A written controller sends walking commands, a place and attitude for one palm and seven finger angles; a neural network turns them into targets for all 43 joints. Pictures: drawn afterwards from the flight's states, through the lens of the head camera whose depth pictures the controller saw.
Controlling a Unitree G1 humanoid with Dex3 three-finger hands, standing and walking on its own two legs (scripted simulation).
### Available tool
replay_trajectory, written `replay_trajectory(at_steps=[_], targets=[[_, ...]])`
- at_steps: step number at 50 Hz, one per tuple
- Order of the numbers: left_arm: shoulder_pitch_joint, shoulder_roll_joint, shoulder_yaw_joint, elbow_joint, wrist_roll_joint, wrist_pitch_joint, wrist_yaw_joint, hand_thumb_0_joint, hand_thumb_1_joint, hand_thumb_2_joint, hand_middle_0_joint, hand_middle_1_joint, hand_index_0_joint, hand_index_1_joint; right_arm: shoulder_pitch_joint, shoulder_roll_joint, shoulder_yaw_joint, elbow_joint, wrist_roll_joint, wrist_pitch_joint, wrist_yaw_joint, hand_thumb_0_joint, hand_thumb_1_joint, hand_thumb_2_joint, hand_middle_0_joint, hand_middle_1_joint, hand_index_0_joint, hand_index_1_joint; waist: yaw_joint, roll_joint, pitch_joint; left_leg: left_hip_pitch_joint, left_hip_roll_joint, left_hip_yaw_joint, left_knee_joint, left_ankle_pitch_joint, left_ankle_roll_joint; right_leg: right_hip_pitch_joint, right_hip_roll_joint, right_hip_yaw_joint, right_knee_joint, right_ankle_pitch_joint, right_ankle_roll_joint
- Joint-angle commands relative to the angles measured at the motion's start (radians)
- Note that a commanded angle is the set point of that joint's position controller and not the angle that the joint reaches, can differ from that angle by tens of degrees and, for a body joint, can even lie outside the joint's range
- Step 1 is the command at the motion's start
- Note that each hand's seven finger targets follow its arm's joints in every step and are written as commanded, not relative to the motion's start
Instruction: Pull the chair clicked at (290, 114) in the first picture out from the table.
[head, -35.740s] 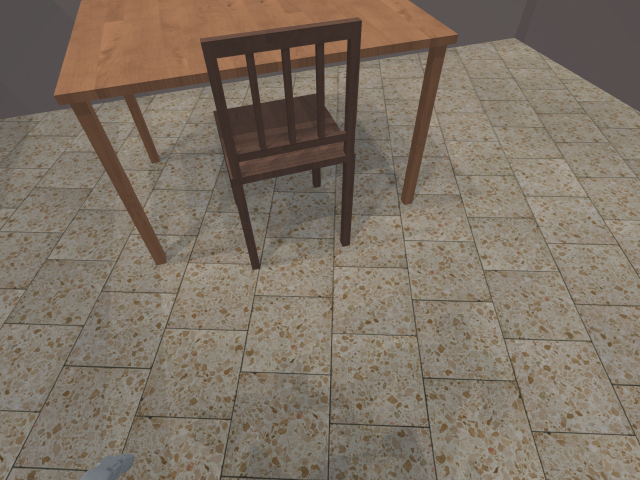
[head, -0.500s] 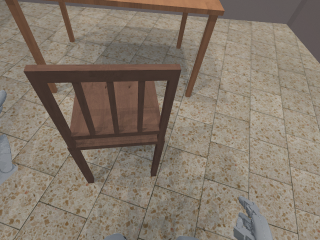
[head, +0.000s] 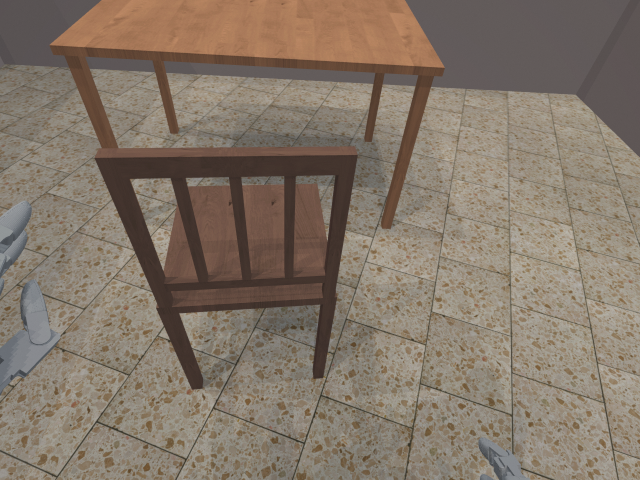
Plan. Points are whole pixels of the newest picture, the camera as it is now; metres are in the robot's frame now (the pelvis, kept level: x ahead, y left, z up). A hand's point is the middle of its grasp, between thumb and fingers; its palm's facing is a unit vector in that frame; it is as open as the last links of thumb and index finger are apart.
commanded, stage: stop stepping back and stand still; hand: left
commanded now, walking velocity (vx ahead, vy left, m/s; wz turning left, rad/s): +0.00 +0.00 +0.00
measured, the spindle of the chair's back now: (241, 231) +0.57 +0.16 -0.07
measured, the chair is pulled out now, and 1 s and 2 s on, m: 0.57 0.57 0.57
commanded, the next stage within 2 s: let the arm hang, fingers relaxed in 0.08 s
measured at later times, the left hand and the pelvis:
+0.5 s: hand out of the picture +0.09 +0.15 -0.16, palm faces +0.10 -0.99 -0.12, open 6.8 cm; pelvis +0.00 -0.01 +0.00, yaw +2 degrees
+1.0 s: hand out of the picture -0.02 +0.15 -0.16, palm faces +0.03 -0.98 -0.20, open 7.4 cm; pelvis +0.00 -0.02 +0.01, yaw +1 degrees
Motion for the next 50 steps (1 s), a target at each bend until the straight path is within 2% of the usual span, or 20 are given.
replay_trajectory(at_steps=[1,2,4,8,9,10,12,14,15,16,17,19,21,23,25,27,28,30,36,50], targets=[[0.007,0.234,0.235,-0.19,-0.037,-0.112,0.041,0.0,0.9,0.9,-0.2,-0.3,-0.2,-0.3,-0.125,-0.132,-0.044,-0.133,0.004,-0.056,-0.001,0.0,-0.9,-0.9,0.2,0.3,0.2,0.3,0.023,0.167,-0.056,-0.079,0.092,-0.123,-0.15,-0.056,0.02,0.119,-0.076,0.113,-0.146,0.158,-0.039],[0.031,0.186,0.204,-0.148,-0.042,-0.102,0.035,0.0,0.9,0.9,-0.2,-0.3,-0.2,-0.3,-0.107,-0.143,-0.058,-0.13,0.01,-0.049,0.002,0.0,-0.9,-0.9,0.2,0.3,0.2,0.3,0.02,0.104,-0.082,-0.045,0.081,-0.107,-0.133,-0.044,0.007,0.101,-0.068,0.148,-0.138,0.147,-0.042],[0.054,0.14,0.163,-0.075,-0.058,-0.084,0.025,0.0,0.9,0.9,-0.2,-0.3,-0.2,-0.3,-0.114,-0.149,-0.057,-0.135,0.016,-0.032,0.004,0.0,-0.9,-0.9,0.2,0.3,0.2,0.3,0.015,0.081,-0.072,0.009,0.09,-0.103,-0.14,0.023,0.005,0.055,-0.065,0.149,-0.143,0.165,-0.038],[0.004,0.14,0.128,0.004,-0.058,-0.059,0.019,0.0,0.9,0.9,-0.2,-0.3,-0.2,-0.3,-0.138,-0.15,-0.053,-0.128,0.025,-0.015,-0.004,0.0,-0.9,-0.9,0.2,0.3,0.2,0.3,0.025,0.002,-0.071,0.043,0.12,-0.094,-0.156,0.119,0.015,0.064,-0.064,0.12,-0.147,0.242,-0.007],[-0.051,-0.081,-0.274,0.6,0.055,0.11,-0.112,0.0,0.9,0.9,-0.2,-0.3,-0.2,-0.3,-0.143,-0.199,-0.066,0.042,-0.004,-0.019,0.075,0.0,-0.9,-0.9,0.2,0.3,0.2,0.3,-0.015,-0.018,-0.047,-0.013,0.104,-0.088,0.014,0.411,0.004,-0.053,-0.114,0.035,0.037,0.497,-0.016],[-0.061,-0.145,-0.28,0.63,0.035,0.181,-0.13,0.0,0.9,0.9,-0.2,-0.3,-0.2,-0.3,-0.076,-0.146,-0.066,0.057,-0.008,0.033,0.066,0.0,-0.9,-0.9,0.2,0.3,0.2,0.3,0.001,-0.039,-0.105,0.029,0.103,-0.072,-0.001,0.398,0.003,-0.064,-0.108,0.065,0.016,0.409,-0.027],[-0.099,-0.154,-0.298,0.682,0.028,0.205,-0.133,0.0,0.9,0.9,-0.2,-0.3,-0.2,-0.3,-0.091,-0.142,-0.048,0.044,-0.021,0.069,0.059,0.0,-0.9,-0.9,0.2,0.3,0.2,0.3,0.021,-0.036,-0.087,-0.028,0.127,-0.126,-0.041,0.242,0.026,-0.082,-0.101,0.056,0.002,0.196,-0.023],[-0.162,-0.116,-0.302,0.783,0.031,0.201,-0.132,0.0,0.9,0.9,-0.2,-0.3,-0.2,-0.3,-0.091,-0.133,-0.032,0.033,-0.031,0.1,0.058,0.0,-0.9,-0.9,0.2,0.3,0.2,0.3,0.028,-0.167,-0.07,-0.044,0.093,-0.129,-0.019,0.205,0.03,-0.051,-0.113,0.086,-0.028,0.211,-0.035],[-0.192,-0.102,-0.306,0.835,0.031,0.201,-0.13,0.0,0.9,0.9,-0.2,-0.3,-0.2,-0.3,-0.083,-0.138,-0.032,0.035,-0.034,0.114,0.056,0.0,-0.9,-0.9,0.2,0.3,0.2,0.3,0.022,-0.234,-0.08,-0.014,0.07,-0.121,0.003,0.212,0.024,-0.049,-0.135,0.106,-0.037,0.242,-0.061],[-0.21,-0.093,-0.31,0.89,0.03,0.2,-0.128,0.0,0.9,0.9,-0.2,-0.3,-0.2,-0.3,-0.077,-0.144,-0.031,0.047,-0.036,0.123,0.054,0.0,-0.9,-0.9,0.2,0.3,0.2,0.3,0.019,-0.236,-0.094,0.022,0.058,-0.108,0.007,0.239,0.019,-0.042,-0.148,0.113,-0.039,0.276,-0.075],[-0.226,-0.087,-0.317,0.946,0.026,0.202,-0.126,0.0,0.9,0.9,-0.2,-0.3,-0.2,-0.3,-0.073,-0.147,-0.029,0.062,-0.036,0.13,0.051,0.0,-0.9,-0.9,0.2,0.3,0.2,0.3,0.018,-0.211,-0.103,0.056,0.061,-0.113,-0.01,0.284,0.018,-0.036,-0.141,0.107,-0.031,0.288,-0.075],[-0.233,-0.085,-0.336,1.047,0.017,0.21,-0.121,0.0,0.9,0.9,-0.2,-0.3,-0.2,-0.3,-0.083,-0.148,-0.015,0.1,-0.036,0.133,0.048,0.0,-0.9,-0.9,0.2,0.3,0.2,0.3,0.03,-0.019,-0.062,0.052,0.084,-0.139,-0.069,0.365,0.024,-0.018,-0.101,0.086,-0.02,0.24,-0.051],[-0.208,-0.082,-0.351,1.161,0.01,0.21,-0.116,0.0,0.9,0.9,-0.2,-0.3,-0.2,-0.3,-0.085,-0.133,-0.003,0.144,-0.032,0.135,0.044,0.0,-0.9,-0.9,0.2,0.3,0.2,0.3,0.044,0.156,-0.04,0.052,0.084,-0.132,-0.106,0.348,0.021,0.01,-0.085,0.083,-0.047,0.172,-0.037],[-0.189,-0.08,-0.361,1.253,0.006,0.207,-0.115,0.0,0.9,0.9,-0.2,-0.3,-0.2,-0.3,-0.058,-0.118,0.005,0.18,-0.026,0.139,0.037,0.0,-0.9,-0.9,0.2,0.3,0.2,0.3,0.046,0.232,-0.014,0.043,0.081,-0.128,-0.126,0.301,0.019,0.033,-0.079,0.072,-0.087,0.156,-0.036],[-0.171,-0.124,-0.345,1.286,0.009,0.208,-0.109,0.0,0.9,0.9,-0.2,-0.3,-0.2,-0.3,-0.025,-0.089,-0.004,0.2,-0.034,0.144,0.031,0.0,-0.9,-0.9,0.2,0.3,0.2,0.3,0.042,0.31,-0.042,0.05,0.083,-0.126,-0.14,0.223,0.018,0.055,-0.079,0.054,-0.101,0.139,-0.046],[-0.188,-0.121,-0.358,1.335,0.003,0.207,-0.112,0.0,0.9,0.9,-0.2,-0.3,-0.2,-0.3,-0.005,-0.084,-0.004,0.223,-0.031,0.151,0.032,0.0,-0.9,-0.9,0.2,0.3,0.2,0.3,0.041,0.297,-0.021,0.02,0.085,-0.134,-0.17,0.112,0.017,0.062,-0.076,0.047,-0.116,0.097,-0.048],[-0.198,-0.124,-0.361,1.35,0.005,0.207,-0.114,0.0,0.9,0.9,-0.2,-0.3,-0.2,-0.3,0.01,-0.081,-0.006,0.227,-0.028,0.156,0.031,0.0,-0.9,-0.9,0.2,0.3,0.2,0.3,0.039,0.213,0.006,0.007,0.09,-0.143,-0.182,0.068,0.021,0.056,-0.07,0.041,-0.134,0.089,-0.048],[-0.215,-0.127,-0.367,1.384,0.004,0.207,-0.117,0.0,0.9,0.9,-0.2,-0.3,-0.2,-0.3,0.035,-0.093,-0.01,0.246,-0.028,0.158,0.032,0.0,-0.9,-0.9,0.2,0.3,0.2,0.3,0.036,0.118,0.031,-0.014,0.094,-0.15,-0.194,0.011,0.02,0.044,-0.076,0.048,-0.14,0.056,-0.048],[-0.196,-0.142,-0.378,1.465,0.001,0.206,-0.116,0.0,0.9,0.9,-0.2,-0.3,-0.2,-0.3,0.095,-0.088,-0.011,0.301,-0.027,0.158,0.031,0.0,-0.9,-0.9,0.2,0.3,0.2,0.3,0.033,-0.003,0.06,0.0,0.088,-0.142,-0.206,-0.038,0.025,-0.003,-0.085,0.065,-0.162,-0.006,-0.051],[-0.137,-0.174,-0.39,1.547,-0.003,0.198,-0.103,0.0,0.9,0.9,-0.2,-0.3,-0.2,-0.3,0.138,-0.024,0.006,0.397,-0.023,0.157,0.023,0.0,-0.9,-0.9,0.2,0.3,0.2,0.3,0.034,0.028,0.108,0.04,0.08,-0.097,-0.172,0.057,0.017,-0.059,-0.092,0.096,-0.171,0.013,-0.062]])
